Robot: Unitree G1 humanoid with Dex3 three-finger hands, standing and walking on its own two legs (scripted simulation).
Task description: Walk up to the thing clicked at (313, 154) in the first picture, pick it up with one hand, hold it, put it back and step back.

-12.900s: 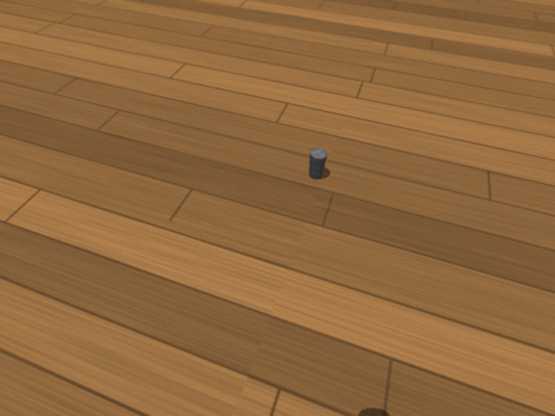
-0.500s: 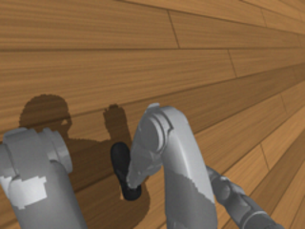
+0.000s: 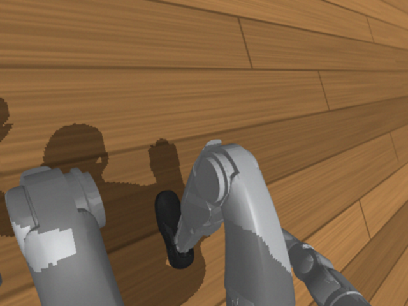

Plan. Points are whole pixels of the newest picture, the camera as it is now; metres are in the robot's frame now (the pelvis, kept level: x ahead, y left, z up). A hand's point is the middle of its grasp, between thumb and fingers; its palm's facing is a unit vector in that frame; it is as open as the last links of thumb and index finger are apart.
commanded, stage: settle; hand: left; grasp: from the side
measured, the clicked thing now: out of the picture +0.43 +0.30 -0.19
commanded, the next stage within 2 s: lift in 1.62 s
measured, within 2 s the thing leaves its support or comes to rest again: neither
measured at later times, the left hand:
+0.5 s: hand out of the picture +0.40 +0.33 -0.04, palm faces +0.37 -0.93 -0.05, open 11.2 cm
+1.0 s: hand out of the picture +0.41 +0.31 +0.02, palm faces +0.37 -0.93 -0.03, open 11.3 cm
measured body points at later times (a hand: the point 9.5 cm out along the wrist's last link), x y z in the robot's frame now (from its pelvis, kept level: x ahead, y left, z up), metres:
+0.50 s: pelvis +0.01 -0.01 +0.03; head +0.19 +0.13 +0.41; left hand +0.37 +0.37 -0.04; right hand +0.19 -0.25 -0.06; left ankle +0.08 +0.12 -0.26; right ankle +0.15 -0.13 -0.26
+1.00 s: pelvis +0.03 -0.02 +0.06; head +0.22 +0.08 +0.46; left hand +0.38 +0.36 +0.02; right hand +0.22 -0.26 -0.05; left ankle +0.08 +0.12 -0.26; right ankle +0.15 -0.13 -0.26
